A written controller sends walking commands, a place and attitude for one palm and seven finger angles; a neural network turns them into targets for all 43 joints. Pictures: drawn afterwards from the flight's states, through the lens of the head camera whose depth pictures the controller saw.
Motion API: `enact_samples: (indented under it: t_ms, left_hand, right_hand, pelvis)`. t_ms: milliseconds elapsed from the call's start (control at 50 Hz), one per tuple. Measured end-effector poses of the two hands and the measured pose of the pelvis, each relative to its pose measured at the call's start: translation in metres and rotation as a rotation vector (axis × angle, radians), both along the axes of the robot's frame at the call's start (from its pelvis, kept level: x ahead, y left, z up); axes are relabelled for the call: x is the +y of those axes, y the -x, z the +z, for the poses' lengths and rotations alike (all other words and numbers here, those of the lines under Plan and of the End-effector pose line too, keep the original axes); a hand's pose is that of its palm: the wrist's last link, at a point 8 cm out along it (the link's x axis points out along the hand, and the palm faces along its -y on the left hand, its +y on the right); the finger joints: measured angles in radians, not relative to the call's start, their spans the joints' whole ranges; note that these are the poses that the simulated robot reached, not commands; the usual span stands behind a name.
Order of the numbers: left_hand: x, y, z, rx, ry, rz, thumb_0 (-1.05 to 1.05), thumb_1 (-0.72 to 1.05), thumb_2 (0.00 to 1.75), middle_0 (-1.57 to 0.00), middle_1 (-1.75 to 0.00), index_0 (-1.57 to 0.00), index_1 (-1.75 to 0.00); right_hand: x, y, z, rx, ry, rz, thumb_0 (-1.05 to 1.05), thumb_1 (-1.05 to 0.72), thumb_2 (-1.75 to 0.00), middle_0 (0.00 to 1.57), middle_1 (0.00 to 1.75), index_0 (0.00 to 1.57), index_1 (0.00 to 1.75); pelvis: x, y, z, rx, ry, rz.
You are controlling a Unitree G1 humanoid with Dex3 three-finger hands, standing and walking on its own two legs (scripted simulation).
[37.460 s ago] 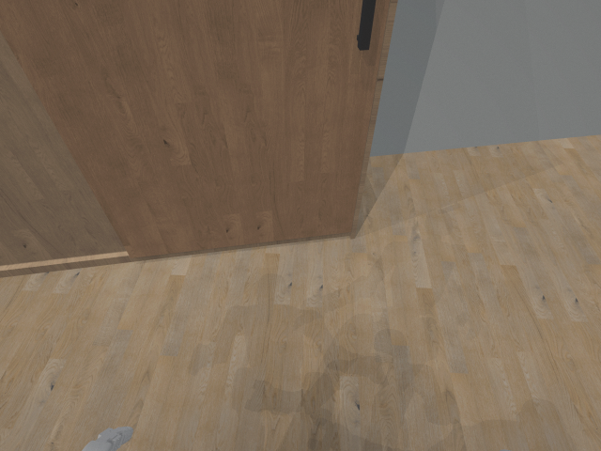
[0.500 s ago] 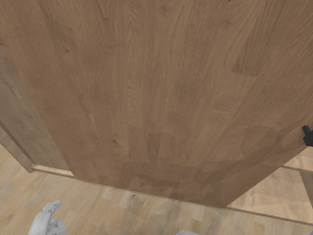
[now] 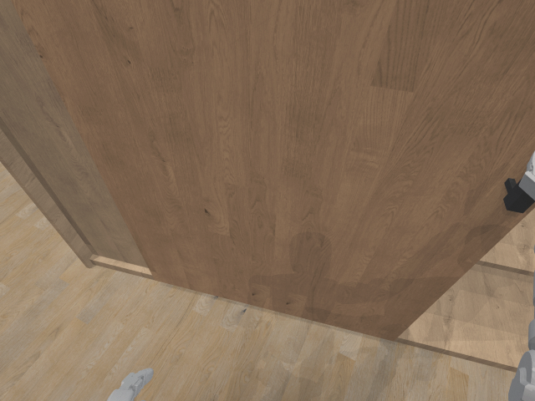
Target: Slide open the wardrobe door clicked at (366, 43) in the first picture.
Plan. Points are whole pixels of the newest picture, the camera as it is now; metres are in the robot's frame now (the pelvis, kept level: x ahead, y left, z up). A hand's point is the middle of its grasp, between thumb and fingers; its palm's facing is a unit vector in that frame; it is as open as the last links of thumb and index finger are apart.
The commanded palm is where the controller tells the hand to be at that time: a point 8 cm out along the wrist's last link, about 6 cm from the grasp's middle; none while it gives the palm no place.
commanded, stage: stop walking and hold the door there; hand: right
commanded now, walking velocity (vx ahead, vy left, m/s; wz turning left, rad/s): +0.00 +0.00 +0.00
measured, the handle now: out of the picture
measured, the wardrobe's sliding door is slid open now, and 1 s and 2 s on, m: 0.60 0.60 0.59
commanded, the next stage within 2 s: loosen the grip on the handle in 1.68 s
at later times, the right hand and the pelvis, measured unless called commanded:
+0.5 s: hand (534, 176) +0.40 -0.32 +0.17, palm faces +0.50 +0.83 -0.22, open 6.7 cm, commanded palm +0.37 -0.35 +0.13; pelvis +0.00 -0.01 +0.00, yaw +0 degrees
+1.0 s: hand (526, 184) +0.41 -0.33 +0.15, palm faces +0.31 +0.94 -0.16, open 5.9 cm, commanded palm +0.38 -0.36 +0.13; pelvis -0.01 -0.10 -0.01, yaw -5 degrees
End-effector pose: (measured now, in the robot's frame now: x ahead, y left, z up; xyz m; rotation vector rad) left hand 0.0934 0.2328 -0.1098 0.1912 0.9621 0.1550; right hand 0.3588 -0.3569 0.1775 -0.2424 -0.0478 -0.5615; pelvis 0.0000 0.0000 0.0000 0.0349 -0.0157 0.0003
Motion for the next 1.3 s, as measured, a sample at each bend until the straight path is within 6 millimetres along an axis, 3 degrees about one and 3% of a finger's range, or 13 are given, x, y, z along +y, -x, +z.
enact_samples:
  t_ms: [120,340,480,580,700,820,940,1020,1120,1300]
  left_hand:
    - [0.015,0.021,0.004,0.005,-0.059,0.049,0.01,0.9,0.9,-0.21,-0.3,-0.2,-0.3]
    - [0.04,0.055,0.011,0.069,-0.135,0.092,0.01,0.9,0.9,-0.2,-0.3,-0.2,-0.3]
    - [0.039,0.052,0.002,0.095,-0.107,0.093,0.01,0.9,0.9,-0.2,-0.3,-0.2,-0.3]
    - [0.036,0.036,-0.004,0.112,-0.102,0.087,0.01,0.9,0.9,-0.2,-0.3,-0.2,-0.3]
    - [0.011,-0.001,0.0,0.085,-0.128,0.031,0.01,0.9,0.9,-0.2,-0.3,-0.2,-0.3]
    - [-0.044,-0.047,-0.005,0.004,-0.133,-0.024,0.01,0.9,0.9,-0.2,-0.3,-0.2,-0.3]
    - [-0.123,-0.067,-0.003,-0.048,0.022,-0.141,0.01,0.9,0.9,-0.2,-0.3,-0.2,-0.3]
    - [-0.152,-0.068,-0.008,-0.061,0.097,-0.196,0.01,0.9,0.9,-0.2,-0.3,-0.2,-0.3]
    - [-0.152,-0.059,-0.018,-0.032,0.114,-0.191,0.01,0.9,0.9,-0.21,-0.3,-0.21,-0.3]
    - [-0.107,-0.037,0.004,0.013,-0.094,-0.128,0.01,0.9,0.9,-0.2,-0.3,-0.2,-0.3]
  right_hand:
    - [-0.002,0.0,0.002,0.02,-0.025,0.023,-0.07,-0.68,-0.75,0.33,1.31,0.17,1.34]
    - [-0.002,0.0,0.003,0.033,-0.038,0.028,-0.06,-0.68,-0.75,0.32,1.31,0.18,1.35]
    - [-0.001,0.0,0.003,0.039,-0.024,0.02,-0.07,-0.67,-0.77,0.32,1.31,0.17,1.36]
    - [-0.004,-0.003,-0.001,0.066,-0.002,0.06,-0.09,-0.67,-0.81,0.35,1.34,0.24,1.37]
    - [-0.013,-0.01,-0.012,0.066,0.001,0.144,-0.14,-0.63,-0.82,0.42,1.38,0.35,1.39]
    - [-0.02,-0.016,-0.022,-0.037,0.012,0.254,-0.17,-0.63,-0.82,0.44,1.4,0.38,1.4]
    - [-0.017,-0.016,-0.024,-0.061,-0.037,0.267,-0.13,-0.7,-0.81,0.44,1.4,0.29,1.4]
    - [-0.017,-0.015,-0.023,-0.056,-0.027,0.265,-0.14,-0.71,-0.8,0.45,1.4,0.28,1.4]
    - [-0.017,-0.014,-0.022,-0.034,-0.007,0.251,-0.15,-0.7,-0.78,0.45,1.4,0.29,1.4]
    - [-0.019,-0.016,-0.023,-0.068,-0.088,0.308,-0.1,-0.69,-0.8,0.46,1.4,0.34,1.4]
  pelvis:
    - [-0.007,0.011,-0.002,-0.006,0.003,0.01]
    - [-0.009,0.013,0.002,-0.002,0.008,0.005]
    - [-0.006,0.005,0.0,-0.001,0.009,0.001]
    - [-0.018,-0.005,-0.001,0.0,0.019,-0.017]
    - [-0.05,-0.012,0.0,-0.004,0.064,-0.066]
    - [-0.091,-0.003,-0.014,-0.008,0.069,-0.097]
    - [-0.098,0.007,-0.007,0.008,0.043,-0.09]
    - [-0.096,0.01,-0.01,0.009,0.054,-0.077]
    - [-0.097,0.013,-0.01,-0.002,0.027,-0.087]
    - [-0.115,0.012,-0.004,-0.005,0.039,-0.112]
